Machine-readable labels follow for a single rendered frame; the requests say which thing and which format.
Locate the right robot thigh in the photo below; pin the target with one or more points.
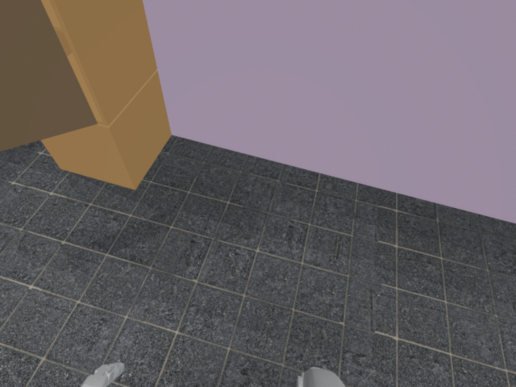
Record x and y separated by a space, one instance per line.
317 377

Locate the cupboard door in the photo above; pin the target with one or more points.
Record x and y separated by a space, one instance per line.
40 96

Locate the left robot hand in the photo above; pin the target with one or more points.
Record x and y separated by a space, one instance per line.
104 375

